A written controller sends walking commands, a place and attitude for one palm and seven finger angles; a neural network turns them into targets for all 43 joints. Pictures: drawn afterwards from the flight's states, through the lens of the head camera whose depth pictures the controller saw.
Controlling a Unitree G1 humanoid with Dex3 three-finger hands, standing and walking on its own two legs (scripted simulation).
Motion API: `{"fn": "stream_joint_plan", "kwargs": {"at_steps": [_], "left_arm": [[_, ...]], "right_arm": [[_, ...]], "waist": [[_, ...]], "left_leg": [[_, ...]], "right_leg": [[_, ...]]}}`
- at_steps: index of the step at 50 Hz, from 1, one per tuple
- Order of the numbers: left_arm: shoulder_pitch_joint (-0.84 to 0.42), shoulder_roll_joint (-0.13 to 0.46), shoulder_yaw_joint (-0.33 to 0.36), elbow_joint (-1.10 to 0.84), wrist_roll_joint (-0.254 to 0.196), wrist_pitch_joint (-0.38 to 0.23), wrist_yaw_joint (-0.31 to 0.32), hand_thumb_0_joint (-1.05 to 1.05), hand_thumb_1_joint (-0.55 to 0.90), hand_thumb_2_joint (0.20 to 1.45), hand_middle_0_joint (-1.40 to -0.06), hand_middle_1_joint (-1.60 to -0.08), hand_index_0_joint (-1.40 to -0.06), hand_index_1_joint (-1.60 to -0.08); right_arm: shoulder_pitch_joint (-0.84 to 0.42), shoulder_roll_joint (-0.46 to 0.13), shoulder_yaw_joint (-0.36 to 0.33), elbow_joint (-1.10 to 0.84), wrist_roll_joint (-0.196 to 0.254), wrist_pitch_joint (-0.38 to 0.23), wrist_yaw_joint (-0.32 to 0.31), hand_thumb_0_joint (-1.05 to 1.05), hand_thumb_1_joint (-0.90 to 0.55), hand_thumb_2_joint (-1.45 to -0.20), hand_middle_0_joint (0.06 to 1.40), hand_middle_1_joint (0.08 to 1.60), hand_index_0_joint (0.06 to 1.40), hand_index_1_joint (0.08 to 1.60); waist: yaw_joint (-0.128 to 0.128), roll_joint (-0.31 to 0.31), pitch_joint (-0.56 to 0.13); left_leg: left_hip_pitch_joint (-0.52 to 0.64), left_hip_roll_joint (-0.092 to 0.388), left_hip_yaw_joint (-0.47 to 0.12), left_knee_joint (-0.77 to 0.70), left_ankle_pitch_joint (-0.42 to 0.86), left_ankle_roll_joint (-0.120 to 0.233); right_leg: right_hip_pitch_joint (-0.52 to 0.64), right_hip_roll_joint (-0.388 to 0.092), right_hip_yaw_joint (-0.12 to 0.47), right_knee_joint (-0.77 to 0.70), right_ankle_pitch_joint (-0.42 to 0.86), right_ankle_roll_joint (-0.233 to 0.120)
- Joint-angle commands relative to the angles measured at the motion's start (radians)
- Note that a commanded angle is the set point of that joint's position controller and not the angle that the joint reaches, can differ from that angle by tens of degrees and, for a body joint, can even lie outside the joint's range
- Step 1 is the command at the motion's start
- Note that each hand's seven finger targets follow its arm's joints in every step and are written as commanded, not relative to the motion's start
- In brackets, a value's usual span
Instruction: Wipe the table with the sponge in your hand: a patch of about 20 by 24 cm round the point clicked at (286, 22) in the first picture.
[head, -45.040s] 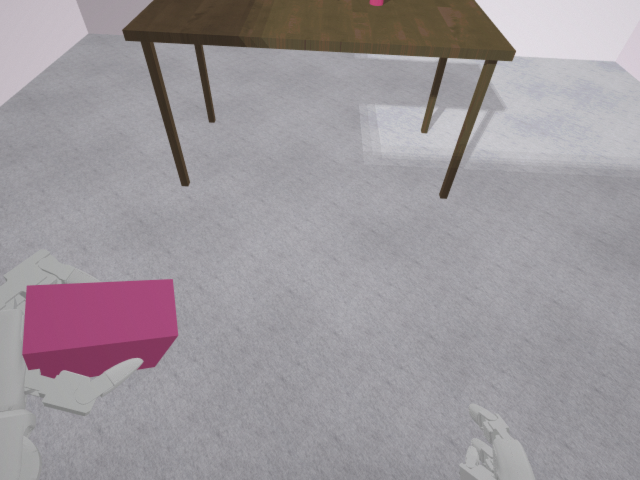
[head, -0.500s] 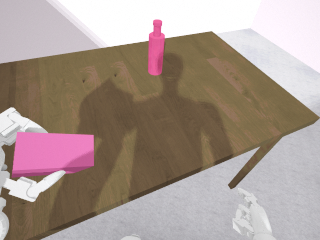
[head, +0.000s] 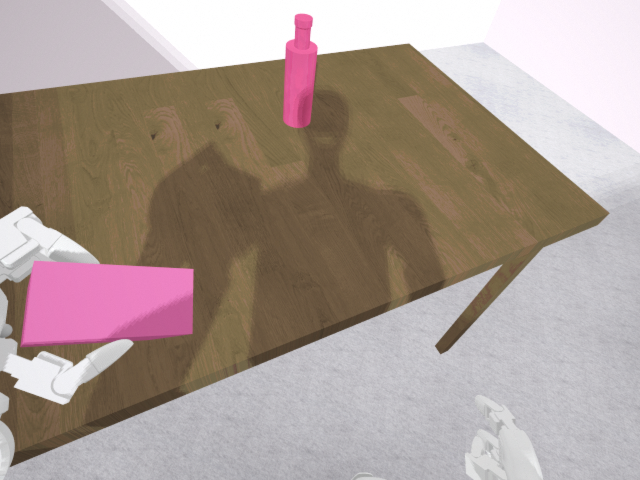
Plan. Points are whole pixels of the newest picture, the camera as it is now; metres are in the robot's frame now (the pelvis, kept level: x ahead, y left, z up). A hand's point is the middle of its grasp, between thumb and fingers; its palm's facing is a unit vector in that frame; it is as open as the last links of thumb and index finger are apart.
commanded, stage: step back with the hand held close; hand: left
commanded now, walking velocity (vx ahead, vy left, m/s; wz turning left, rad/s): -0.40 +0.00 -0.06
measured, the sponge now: (126, 308) +0.25 +0.19 +0.15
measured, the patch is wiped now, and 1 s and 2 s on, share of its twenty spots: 0.90 0.90 0.90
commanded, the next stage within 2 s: stop stepping back and stand still in 0.34 s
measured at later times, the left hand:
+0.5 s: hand out of the picture +0.08 +0.21 +0.16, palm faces +0.28 -0.88 -0.38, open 9.8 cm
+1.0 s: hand out of the picture -0.04 +0.21 +0.16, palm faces +0.28 -0.91 -0.31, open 9.8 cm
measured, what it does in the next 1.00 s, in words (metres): walks backwards: left foot, then right foot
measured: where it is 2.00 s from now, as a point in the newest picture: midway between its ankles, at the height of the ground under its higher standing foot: outside the picture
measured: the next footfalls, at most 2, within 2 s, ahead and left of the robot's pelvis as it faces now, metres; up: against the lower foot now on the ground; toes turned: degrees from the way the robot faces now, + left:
left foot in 0.02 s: +0.00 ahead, +0.16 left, +0.00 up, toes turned +1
right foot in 0.24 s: +0.04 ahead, -0.12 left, +0.00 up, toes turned -4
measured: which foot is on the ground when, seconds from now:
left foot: up 0.00-0.00, down 0.02-0.28, up 0.30-0.54, down 0.56-1.00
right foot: down 0.00-0.04, up 0.06-0.22, down 0.24-0.56, up 0.58-0.80, down 0.82-1.00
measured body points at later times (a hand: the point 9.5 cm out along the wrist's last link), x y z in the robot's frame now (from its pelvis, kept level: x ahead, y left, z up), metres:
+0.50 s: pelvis -0.14 -0.01 -0.01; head -0.13 +0.00 +0.44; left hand +0.06 +0.25 +0.18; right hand +0.04 -0.26 -0.06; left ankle -0.19 +0.12 -0.69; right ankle +0.00 -0.12 -0.72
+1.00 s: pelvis -0.26 -0.01 -0.01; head -0.28 +0.02 +0.43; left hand -0.06 +0.25 +0.17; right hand -0.12 -0.25 -0.08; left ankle -0.25 +0.09 -0.71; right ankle -0.19 -0.15 -0.72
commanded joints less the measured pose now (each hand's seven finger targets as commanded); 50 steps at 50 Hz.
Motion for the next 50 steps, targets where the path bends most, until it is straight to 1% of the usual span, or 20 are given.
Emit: {"fn": "stream_joint_plan", "kwargs": {"at_steps": [1,3,5,7,13,15,18,25,27,28,30,33,38,40,41,42,44,47,49,50], "left_arm": [[0.01,0.156,0.161,-0.269,-0.021,-0.078,0.031,0.0,0.1,1.3,-1.2,-1.6,-1.2,-1.6],[0.039,0.168,0.183,-0.286,-0.018,-0.09,0.031,0.0,0.1,1.3,-1.2,-1.6,-1.2,-1.6],[0.039,0.138,0.172,-0.36,-0.017,-0.087,0.025,0.0,0.1,1.3,-1.2,-1.6,-1.2,-1.6],[-0.03,0.105,0.128,-0.383,-0.013,-0.066,0.027,0.0,0.1,1.3,-1.2,-1.6,-1.2,-1.6],[-0.095,0.109,0.104,-0.159,0.015,-0.03,0.012,0.0,0.1,1.3,-1.2,-1.6,-1.2,-1.6],[-0.07,0.123,0.101,-0.123,-0.008,-0.031,0.004,0.0,0.1,1.3,-1.2,-1.6,-1.2,-1.6],[0.048,0.112,0.118,-0.082,-0.029,-0.004,-0.006,0.0,0.1,1.3,-1.2,-1.6,-1.2,-1.6],[-0.083,0.143,0.105,-0.24,-0.017,0.0,0.024,0.0,0.1,1.3,-1.2,-1.6,-1.2,-1.6],[-0.115,0.16,0.111,-0.267,-0.007,-0.003,0.042,0.0,0.1,1.3,-1.2,-1.6,-1.2,-1.6],[-0.128,0.175,0.127,-0.294,-0.01,-0.004,0.054,0.0,0.1,1.3,-1.2,-1.6,-1.2,-1.6],[-0.189,0.184,0.124,-0.265,0.026,-0.009,0.063,0.0,0.1,1.3,-1.2,-1.6,-1.2,-1.6],[-0.222,0.136,0.072,-0.175,0.021,-0.011,0.03,0.0,0.1,1.3,-1.2,-1.6,-1.2,-1.6],[-0.237,0.045,-0.005,0.063,0.007,-0.003,-0.015,0.0,0.1,1.3,-1.2,-1.6,-1.2,-1.6],[-0.226,0.057,0.002,0.073,0.008,-0.003,-0.025,0.0,0.1,1.3,-1.2,-1.6,-1.2,-1.6],[-0.218,0.086,0.017,0.056,0.008,-0.004,-0.025,0.0,0.1,1.3,-1.2,-1.6,-1.2,-1.6],[-0.236,0.131,0.049,0.011,0.002,-0.01,-0.021,0.0,0.1,1.3,-1.2,-1.6,-1.2,-1.6],[-0.204,0.128,0.06,-0.029,-0.006,-0.02,-0.027,0.0,0.1,1.3,-1.2,-1.6,-1.2,-1.6],[-0.13,0.162,0.121,-0.189,-0.011,-0.03,-0.015,0.0,0.1,1.3,-1.2,-1.6,-1.2,-1.6],[-0.112,0.184,0.137,-0.247,-0.003,-0.027,0.002,0.0,0.1,1.3,-1.2,-1.6,-1.2,-1.6],[-0.11,0.167,0.134,-0.261,-0.005,-0.032,0.015,0.0,0.1,1.3,-1.2,-1.6,-1.2,-1.6]], "right_arm": [[-0.074,-0.137,-0.076,-0.182,-0.006,-0.071,-0.01,0.0,-0.9,-0.9,0.2,0.3,0.2,0.3],[-0.071,-0.137,-0.102,-0.167,-0.003,-0.108,0.004,0.0,-0.9,-0.9,0.2,0.3,0.2,0.3],[-0.041,-0.11,-0.082,-0.15,-0.022,-0.126,0.016,0.0,-0.9,-0.9,0.2,0.3,0.2,0.3],[-0.042,-0.127,-0.082,-0.131,-0.007,-0.141,0.03,0.0,-0.9,-0.9,0.2,0.3,0.2,0.3],[-0.07,-0.136,-0.052,-0.142,-0.012,-0.145,0.036,0.0,-0.9,-0.9,0.2,0.3,0.2,0.3],[-0.072,-0.108,-0.073,-0.158,0.008,-0.14,0.025,0.0,-0.9,-0.9,0.2,0.3,0.2,0.3],[-0.088,-0.073,-0.046,-0.153,0.009,-0.089,0.027,0.0,-0.9,-0.9,0.2,0.3,0.2,0.3],[-0.034,-0.11,-0.037,-0.159,0.002,-0.057,-0.003,0.0,-0.9,-0.9,0.2,0.3,0.2,0.3],[-0.013,-0.145,-0.041,-0.164,-0.009,-0.069,-0.019,0.0,-0.9,-0.9,0.2,0.3,0.2,0.3],[-0.033,-0.184,-0.056,-0.189,-0.01,-0.082,-0.023,0.0,-0.9,-0.9,0.2,0.3,0.2,0.3],[-0.05,-0.134,-0.056,-0.159,0.005,-0.117,-0.01,0.0,-0.9,-0.9,0.2,0.3,0.2,0.3],[-0.022,-0.124,-0.053,-0.086,0.017,-0.126,0.037,0.0,-0.9,-0.9,0.2,0.3,0.2,0.3],[-0.022,-0.146,-0.025,-0.099,0.011,-0.113,0.02,0.0,-0.9,-0.9,0.2,0.3,0.2,0.3],[-0.033,-0.155,-0.03,-0.122,0.016,-0.107,0.018,0.0,-0.9,-0.9,0.2,0.3,0.2,0.3],[-0.047,-0.147,-0.038,-0.123,0.017,-0.098,0.021,0.0,-0.9,-0.9,0.2,0.3,0.2,0.3],[-0.07,-0.129,-0.044,-0.139,0.022,-0.09,0.021,0.0,-0.9,-0.9,0.2,0.3,0.2,0.3],[-0.051,-0.139,-0.06,-0.109,0.03,-0.076,0.033,0.0,-0.9,-0.9,0.2,0.3,0.2,0.3],[-0.087,-0.098,-0.039,-0.114,0.024,-0.047,0.042,0.0,-0.9,-0.9,0.2,0.3,0.2,0.3],[-0.088,-0.102,-0.019,-0.12,0.015,-0.05,0.022,0.0,-0.9,-0.9,0.2,0.3,0.2,0.3],[-0.095,-0.133,-0.024,-0.14,0.004,-0.068,0.017,0.0,-0.9,-0.9,0.2,0.3,0.2,0.3]], "waist": [[0.037,0.323,-0.198],[0.051,0.342,-0.259],[0.044,0.353,-0.264],[0.05,0.357,-0.215],[0.063,0.158,-0.063],[0.065,-0.19,-0.166],[0.045,-0.026,-0.219],[0.019,-0.073,-0.206],[0.005,0.163,-0.186],[0.012,0.439,-0.138],[-0.001,0.494,-0.05],[0.029,0.264,0.011],[0.021,0.287,0.075],[0.031,0.165,0.002],[0.04,-0.012,-0.052],[0.039,-0.18,-0.087],[0.047,-0.204,-0.135],[0.021,-0.029,-0.08],[0.014,0.306,-0.067],[0.023,0.57,-0.052]], "left_leg": [[0.201,0.234,-0.22,-0.433,0.57,0.101],[0.451,0.368,-0.258,-0.354,1.035,0.161],[0.462,0.322,-0.212,-0.29,1.139,0.178],[0.426,0.277,-0.105,-0.276,1.119,0.102],[0.057,0.174,-0.062,-0.107,0.353,0.022],[-0.069,-0.005,0.018,0.301,-0.133,-0.034],[-0.036,0.042,-0.059,0.457,-0.046,-0.036],[0.252,0.006,0.061,-0.15,-0.119,0.044],[0.26,0.053,0.022,-0.41,-0.122,0.091],[0.2,0.213,-0.219,-0.593,-0.208,0.155],[0.04,0.304,-0.265,-0.592,0.023,0.205],[0.119,0.238,-0.154,-0.494,0.23,0.194],[0.035,0.178,-0.1,-0.336,-0.046,0.12],[-0.022,0.077,-0.019,-0.115,-0.143,0.093],[-0.076,0.006,0.041,0.116,-0.145,0.071],[-0.149,-0.04,0.038,0.34,-0.112,0.05],[-0.108,0.0,-0.051,0.45,0.023,0.034],[0.167,0.097,-0.091,0.123,0.002,0.072],[0.257,0.039,-0.038,-0.29,-0.013,0.067],[0.209,0.142,-0.279,-0.537,-0.214,0.109]], "right_leg": [[0.07,-0.049,0.055,0.191,0.139,0.01],[-0.155,0.029,0.044,0.363,-0.341,0.024],[-0.168,0.022,0.066,0.357,-0.359,0.036],[-0.059,0.021,0.042,0.192,-0.223,0.027],[0.28,-0.036,0.005,-0.254,0.245,0.003],[0.257,-0.323,0.34,-0.296,0.476,-0.157],[0.15,-0.29,0.291,-0.24,0.152,-0.158],[-0.018,-0.195,0.229,-0.302,-0.45,-0.066],[0.012,-0.075,0.128,-0.066,-0.419,-0.027],[-0.031,0.069,0.009,0.261,-0.361,0.004],[-0.128,0.057,0.081,0.745,-0.268,0.011],[-0.186,0.049,0.061,0.706,-0.21,0.011],[0.151,0.046,-0.063,-0.018,-0.148,-0.007],[0.301,0.054,-0.099,-0.171,-0.027,-0.016],[0.343,-0.043,0.034,-0.206,-0.055,-0.075],[0.32,-0.215,0.316,-0.322,-0.158,-0.157],[0.235,-0.252,0.38,-0.33,-0.145,-0.207],[-0.106,-0.252,0.239,-0.233,-0.289,-0.177],[-0.169,-0.063,0.018,0.101,-0.369,-0.102],[-0.189,0.075,-0.064,0.405,-0.408,-0.055]]}}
